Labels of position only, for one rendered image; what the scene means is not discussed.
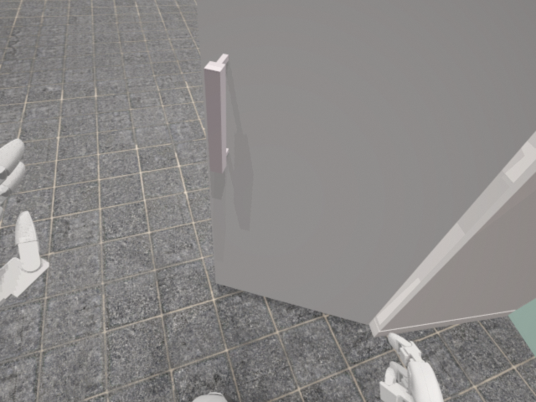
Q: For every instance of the left robot hand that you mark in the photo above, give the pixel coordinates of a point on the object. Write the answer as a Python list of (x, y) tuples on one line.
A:
[(18, 274)]

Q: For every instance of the fridge door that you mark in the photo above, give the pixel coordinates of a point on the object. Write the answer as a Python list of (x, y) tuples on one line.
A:
[(359, 133)]

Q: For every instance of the handle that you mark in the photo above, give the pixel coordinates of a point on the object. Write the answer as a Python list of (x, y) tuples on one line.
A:
[(215, 92)]

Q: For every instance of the right robot hand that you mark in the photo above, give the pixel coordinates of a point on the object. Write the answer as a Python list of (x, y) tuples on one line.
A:
[(417, 383)]

